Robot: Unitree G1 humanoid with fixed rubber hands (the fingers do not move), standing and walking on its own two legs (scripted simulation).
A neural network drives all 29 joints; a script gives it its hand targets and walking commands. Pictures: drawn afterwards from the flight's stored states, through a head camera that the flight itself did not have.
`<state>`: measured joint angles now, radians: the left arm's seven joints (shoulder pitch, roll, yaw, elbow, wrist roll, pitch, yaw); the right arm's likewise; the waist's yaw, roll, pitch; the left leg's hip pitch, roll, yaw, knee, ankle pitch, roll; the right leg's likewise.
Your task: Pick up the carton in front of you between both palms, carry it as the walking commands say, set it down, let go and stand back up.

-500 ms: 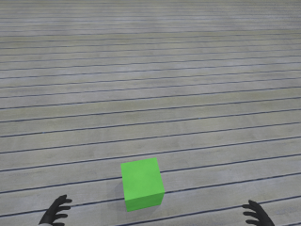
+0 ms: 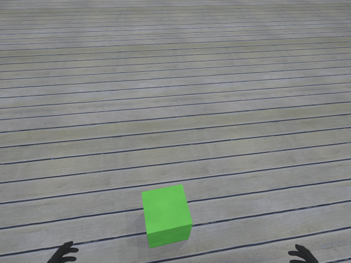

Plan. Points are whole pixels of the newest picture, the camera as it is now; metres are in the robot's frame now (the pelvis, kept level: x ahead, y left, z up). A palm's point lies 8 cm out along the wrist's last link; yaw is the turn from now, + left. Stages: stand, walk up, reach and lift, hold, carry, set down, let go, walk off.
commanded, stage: stand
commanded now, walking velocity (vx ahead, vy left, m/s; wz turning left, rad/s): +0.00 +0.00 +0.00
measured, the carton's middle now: (165, 216) +0.45 +0.05 -0.65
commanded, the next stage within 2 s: none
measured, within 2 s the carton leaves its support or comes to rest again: neither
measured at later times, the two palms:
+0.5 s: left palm out of the picture +0.08 +0.30 -0.11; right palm out of the picture +0.08 -0.31 -0.09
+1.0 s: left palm out of the picture +0.07 +0.30 -0.11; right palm out of the picture +0.08 -0.32 -0.09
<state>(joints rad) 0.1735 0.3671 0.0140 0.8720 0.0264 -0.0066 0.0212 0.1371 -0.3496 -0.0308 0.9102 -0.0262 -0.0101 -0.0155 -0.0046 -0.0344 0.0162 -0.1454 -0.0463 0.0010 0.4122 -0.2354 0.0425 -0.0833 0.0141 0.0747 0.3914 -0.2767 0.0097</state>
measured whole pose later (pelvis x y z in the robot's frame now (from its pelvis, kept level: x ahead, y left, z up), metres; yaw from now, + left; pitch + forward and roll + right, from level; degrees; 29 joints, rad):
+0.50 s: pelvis -0.01 -0.01 +0.00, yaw +0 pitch -2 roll +0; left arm 0.15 0.39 0.00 0.97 0.02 -0.02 0.01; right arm 0.12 -0.37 -0.02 1.01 -0.02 -0.02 -0.01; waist 0.00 -0.03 0.02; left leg -0.13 -0.04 -0.01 0.36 -0.19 0.03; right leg -0.07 0.02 0.07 0.34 -0.23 0.00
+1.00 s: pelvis -0.02 -0.01 +0.00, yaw +0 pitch -2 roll +0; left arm 0.13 0.39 0.00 1.02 0.02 -0.02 0.01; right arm 0.10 -0.38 -0.01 1.05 -0.01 -0.02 -0.01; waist 0.00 -0.02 0.03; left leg -0.13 -0.03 -0.02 0.34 -0.17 0.03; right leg -0.07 0.02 0.07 0.32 -0.21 0.00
